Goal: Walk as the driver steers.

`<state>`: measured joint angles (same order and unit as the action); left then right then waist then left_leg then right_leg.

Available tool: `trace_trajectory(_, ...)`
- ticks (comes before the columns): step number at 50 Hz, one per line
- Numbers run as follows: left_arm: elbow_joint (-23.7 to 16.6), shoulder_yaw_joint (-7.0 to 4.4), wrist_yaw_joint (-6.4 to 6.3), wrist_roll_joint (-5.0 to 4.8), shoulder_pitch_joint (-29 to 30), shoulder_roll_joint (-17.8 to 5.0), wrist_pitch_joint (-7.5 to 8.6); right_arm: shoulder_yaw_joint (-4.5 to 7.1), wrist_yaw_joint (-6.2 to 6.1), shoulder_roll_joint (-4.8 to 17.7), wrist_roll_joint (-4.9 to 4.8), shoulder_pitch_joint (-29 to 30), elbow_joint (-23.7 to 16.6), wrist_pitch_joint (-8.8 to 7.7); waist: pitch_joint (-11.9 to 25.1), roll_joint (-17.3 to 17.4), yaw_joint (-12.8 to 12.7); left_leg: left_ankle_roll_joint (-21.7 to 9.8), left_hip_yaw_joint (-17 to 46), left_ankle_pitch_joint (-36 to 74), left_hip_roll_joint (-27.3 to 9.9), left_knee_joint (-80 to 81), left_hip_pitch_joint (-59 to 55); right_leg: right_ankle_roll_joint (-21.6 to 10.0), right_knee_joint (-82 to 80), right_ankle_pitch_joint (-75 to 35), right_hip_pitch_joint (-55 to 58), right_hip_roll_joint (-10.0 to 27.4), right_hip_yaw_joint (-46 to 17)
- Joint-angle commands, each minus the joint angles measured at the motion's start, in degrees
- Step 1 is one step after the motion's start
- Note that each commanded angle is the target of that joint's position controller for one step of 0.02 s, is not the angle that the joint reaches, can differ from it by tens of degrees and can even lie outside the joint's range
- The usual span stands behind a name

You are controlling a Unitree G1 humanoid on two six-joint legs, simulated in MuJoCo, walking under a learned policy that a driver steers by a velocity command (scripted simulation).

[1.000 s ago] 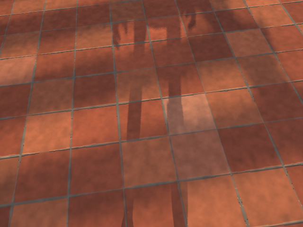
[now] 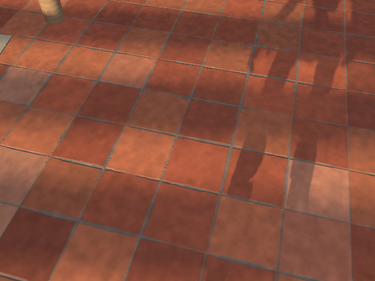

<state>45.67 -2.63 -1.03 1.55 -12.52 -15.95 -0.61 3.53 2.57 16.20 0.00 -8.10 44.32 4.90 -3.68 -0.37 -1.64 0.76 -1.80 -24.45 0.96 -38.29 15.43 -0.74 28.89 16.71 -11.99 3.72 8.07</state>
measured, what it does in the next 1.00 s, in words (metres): steps on the spot: left foot, then right foot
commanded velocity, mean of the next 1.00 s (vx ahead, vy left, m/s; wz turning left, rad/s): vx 0.03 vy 0.00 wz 0.11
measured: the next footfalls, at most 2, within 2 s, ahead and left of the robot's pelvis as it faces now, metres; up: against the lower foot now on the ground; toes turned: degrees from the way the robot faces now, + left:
left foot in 0.04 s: +0.02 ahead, +0.10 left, +0.00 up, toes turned +2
right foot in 0.42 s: +0.04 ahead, -0.10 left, +0.00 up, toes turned +4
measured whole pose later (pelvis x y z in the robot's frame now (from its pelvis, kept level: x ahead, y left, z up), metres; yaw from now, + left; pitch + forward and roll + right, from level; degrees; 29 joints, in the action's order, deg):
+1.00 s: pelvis +0.01 +0.00 +0.00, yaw +4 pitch -1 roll +0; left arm 62.8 -1.5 -1.3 1.0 -17.7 -12.3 -0.4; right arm -0.1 -0.6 12.5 2.0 -16.7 62.7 0.4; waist 0.6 0.1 -0.3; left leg -3.8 -0.6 -24.4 1.5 -36.0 13.3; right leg -3.7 24.1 16.6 -8.1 -2.0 -0.2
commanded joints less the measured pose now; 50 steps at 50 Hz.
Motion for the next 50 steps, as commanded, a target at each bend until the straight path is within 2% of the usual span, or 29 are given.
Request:
trace_trajectory(1,-1.4,-2.80,0.19,-0.73,-1.3,-10.2,0.01,0.81,-1.12,4.5,0.84,-3.6,-2.8,-1.87,6.5,-6.8,2.9,-2.4,-0.7,14.7,1.4,20.4,-7.7,-5.2,3.3,-27.2,2.9,10.0,-6.8)
trace_trajectory(2,-2.1,-2.00,0.43,-0.48,-3.0,-7.0,-0.19,1.60,-1.76,9.1,1.95,-5.5,-2.7,-2.89,8.5,4.7,2.7,-4.3,13.6,20.6,-9.4,24.6,-17.6,-1.3,14.3,-10.8,-7.8,6.1,-3.0)
trace_trajectory(3,-5.0,-0.44,0.10,-0.41,-1.5,-1.9,-0.65,2.78,-1.87,15.9,1.05,-5.5,-3.3,-3.41,7.0,15.8,2.3,-12.9,28.1,47.7,-23.9,21.5,-16.9,1.4,19.9,18.4,-18.6,-3.3,-1.3)
trace_trajectory(4,-4.3,-0.89,-0.62,-0.36,1.1,-5.0,-1.62,2.35,-2.24,12.4,0.42,-8.6,-1.9,-3.71,8.6,9.4,5.5,-17.5,24.4,48.4,-23.4,19.5,-14.3,1.5,26.1,19.1,-15.4,-0.7,-8.2)
trace_trajectory(5,-3.5,-1.15,-0.34,-1.14,1.0,-5.4,-2.05,0.90,-2.44,8.3,0.51,-4.9,-2.0,-3.77,5.3,7.6,3.0,-16.7,19.4,44.9,-19.4,20.2,-12.0,1.4,27.8,15.7,-15.5,-0.6,-9.2)
trace_trajectory(6,-2.3,-1.31,-0.02,-1.41,0.3,-5.8,-1.96,0.02,-2.75,6.0,0.82,-0.4,-2.6,-3.54,2.9,7.3,1.2,-13.9,15.6,40.7,-15.5,21.4,-9.9,1.4,26.1,11.6,-15.0,-0.2,-9.6)
trace_trajectory(7,-1.6,-1.71,0.24,-0.83,-0.4,-6.8,-1.92,-0.21,-3.19,5.8,0.67,1.3,-2.7,-3.57,2.3,9.0,0.6,-12.3,13.5,42.0,-13.1,21.4,-10.5,1.6,25.5,8.5,-14.9,-0.5,-9.0)
trace_trajectory(8,-0.5,-1.78,0.50,-0.26,-2.1,-7.0,-1.98,-0.44,-3.45,5.5,0.55,1.1,-2.5,-3.70,3.6,9.2,0.4,-12.0,11.6,46.2,-11.7,20.8,-11.1,2.0,25.8,6.7,-13.2,-1.1,-8.6)
trace_trajectory(10,0.6,-1.43,0.79,-0.46,-3.2,-5.7,-2.18,-0.82,-3.45,5.2,0.51,-0.1,-1.5,-4.00,5.5,6.9,0.5,-12.0,10.2,47.3,-11.5,20.3,-11.9,2.6,24.2,5.5,-10.9,-1.8,-8.4)
trace_trajectory(11,0.8,-1.18,0.78,-0.65,-2.8,-5.0,-2.32,-0.94,-3.45,5.3,0.58,-0.5,-1.0,-4.15,5.4,6.6,0.8,-12.0,10.2,45.1,-11.5,20.5,-11.9,2.8,21.9,5.5,-10.3,-1.8,-8.4)
trace_trajectory(15,1.4,-0.45,0.09,-0.71,-0.7,-3.6,-2.66,-1.29,-3.56,5.7,1.20,-1.5,1.1,-4.17,3.2,8.0,2.3,-12.3,11.9,35.8,-11.6,20.6,-9.1,2.2,11.6,6.1,-6.0,-2.5,-7.9)
trace_trajectory(18,2.9,-0.17,-0.71,-1.09,-1.7,-3.3,-2.18,-1.57,-3.73,5.7,1.21,-1.0,2.5,-4.30,3.4,7.2,1.9,-12.1,14.1,33.6,-11.9,19.7,-7.5,1.2,3.5,3.9,-1.3,-3.1,-7.7)
trace_trajectory(19,3.8,0.12,-0.91,-1.01,-2.9,-2.6,-1.81,-1.76,-3.84,5.4,0.90,0.0,2.8,-4.33,3.5,6.0,0.6,-11.0,13.9,32.1,-11.2,18.8,-6.5,0.8,-2.9,-0.8,2.1,-3.1,-7.5)
trace_trajectory(20,4.6,0.43,-1.09,-0.58,-4.0,-2.4,-1.18,-2.00,-3.93,4.9,0.56,0.3,3.3,-4.49,3.8,4.1,-0.4,-8.8,13.9,29.4,-10.5,18.4,-3.9,0.5,-10.0,-10.1,7.5,-1.6,-9.1)
trace_trajectory(21,5.1,0.28,-1.32,0.11,-4.6,-4.4,-0.32,-2.47,-3.85,3.6,0.57,-1.0,3.6,-4.88,5.3,1.3,0.4,-6.4,13.4,24.8,-8.8,17.6,-1.3,-0.1,-11.3,-16.5,12.7,2.8,-14.1)
trace_trajectory(22,5.2,-0.19,-1.15,-0.22,-2.1,-7.9,0.17,-2.19,-3.54,3.4,0.44,-4.9,4.6,-4.88,4.0,-3.5,4.4,-5.3,10.4,17.5,-4.2,19.6,-1.3,-2.0,-8.8,-22.3,10.5,5.9,-17.3)
trace_trajectory(23,5.7,0.09,-0.50,-1.05,-0.2,-6.0,0.34,-2.37,-3.66,3.1,0.66,-4.9,6.6,-4.49,3.2,-4.9,3.4,-4.6,9.2,14.6,-3.0,21.7,-6.2,-2.9,-8.7,-18.0,5.2,5.4,-16.5)
trace_trajectory(24,6.1,0.63,-0.13,-0.99,0.1,-4.0,0.62,-2.17,-3.83,4.0,0.77,-3.7,7.4,-4.33,1.9,-4.3,2.3,-4.3,9.3,15.6,-3.4,21.3,-7.9,-2.0,-9.6,-14.7,3.4,3.9,-15.4)
trace_trajectory(26,7.7,0.82,-0.39,-0.91,-0.9,-3.9,0.87,-1.84,-3.76,4.7,0.64,-3.2,8.6,-4.38,1.8,-4.5,1.8,-4.5,9.4,18.8,-4.1,20.2,-8.6,-1.2,-10.8,-13.8,3.8,2.5,-14.3)
trace_trajectory(31,10.5,1.12,-0.81,-1.04,-1.4,-3.2,0.99,-2.40,-4.04,2.9,0.56,-4.6,12.4,-4.76,1.5,-1.0,1.6,-3.7,9.2,18.3,-4.3,21.7,-6.8,-1.8,-11.0,-12.9,5.8,2.4,-14.1)
trace_trajectory(41,14.8,1.88,-0.95,-1.06,-1.8,-2.0,1.07,-3.23,-4.52,2.0,0.58,-7.1,17.6,-4.77,0.8,0.3,1.8,-3.2,8.8,18.2,-4.7,21.6,-6.6,-2.3,-11.6,-11.4,4.7,1.9,-14.1)
trace_trajectory(42,15.3,1.90,-0.93,-1.00,-2.5,-1.9,1.01,-3.32,-4.54,1.8,0.64,-7.7,18.0,-4.73,2.1,0.2,1.7,-3.4,8.3,13.9,-4.1,21.4,-6.8,-2.5,-12.0,-5.8,5.1,1.2,-14.0)
trace_trajectory(44,15.6,0.94,-0.84,-0.90,-3.6,-4.0,0.42,-2.81,-4.44,2.7,0.92,-8.1,17.9,-4.38,0.8,-1.6,1.3,-4.8,6.1,-1.5,-1.0,16.9,-3.2,-4.5,-11.8,13.6,2.9,0.1,-15.2)
trace_trajectory(45,15.5,0.56,-0.68,-0.76,-4.4,-4.6,0.06,-2.69,-4.18,2.7,1.35,-7.5,17.3,-4.20,-1.8,-2.7,0.8,-5.3,5.7,-7.9,-0.1,14.5,1.3,-6.2,-13.3,22.7,1.2,1.3,-18.0)
trace_trajectory(46,15.9,0.24,-0.54,-0.74,-6.2,-4.9,-0.11,-2.79,-3.85,1.8,1.73,-6.2,16.5,-4.24,-4.4,-4.5,-0.1,-5.5,4.8,-9.5,0.7,10.9,6.0,-8.0,-15.7,28.6,0.9,3.8,-22.3)
trace_trajectory(47,16.6,-0.16,-0.50,-0.71,-8.6,-5.4,-0.12,-3.15,-3.48,-0.1,2.11,-5.3,15.6,-4.58,-5.3,-7.4,-0.8,-5.2,1.9,-6.3,1.7,5.4,8.9,-10.3,-19.0,32.2,2.0,7.8,-28.1)
trace_trajectory(48,17.1,-0.55,-0.49,-0.58,-9.9,-5.6,0.06,-3.37,-3.18,-1.0,2.57,-4.5,14.8,-5.12,-5.9,-8.7,-1.0,-4.9,-0.1,-1.6,0.5,0.5,9.9,-12.5,-21.7,32.0,1.7,11.9,-32.8)
trace_trajectory(49,17.0,-0.66,-0.39,-0.36,-9.8,-5.2,0.44,-3.11,-2.92,-0.2,2.42,-3.8,14.0,-5.70,-5.7,-7.8,-0.9,-4.9,0.5,-0.6,-1.0,-3.0,10.7,-13.5,-23.2,29.2,1.1,13.6,-34.4)
trace_trajectory(50,16.6,-0.86,-0.23,-0.15,-9.0,-5.4,0.94,-2.78,-2.61,0.6,2.15,-3.8,13.6,-6.28,-4.7,-6.8,-0.2,-5.0,1.2,-1.9,-1.8,-4.9,11.1,-13.6,-23.4,25.8,1.7,13.8,-33.9)
Velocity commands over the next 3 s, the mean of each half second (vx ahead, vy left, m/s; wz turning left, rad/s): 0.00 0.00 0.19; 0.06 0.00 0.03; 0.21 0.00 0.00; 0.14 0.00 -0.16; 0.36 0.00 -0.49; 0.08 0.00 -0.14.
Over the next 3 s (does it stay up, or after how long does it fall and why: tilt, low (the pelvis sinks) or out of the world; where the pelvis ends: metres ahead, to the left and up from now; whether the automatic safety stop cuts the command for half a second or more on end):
stays up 0.54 -0.06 0.00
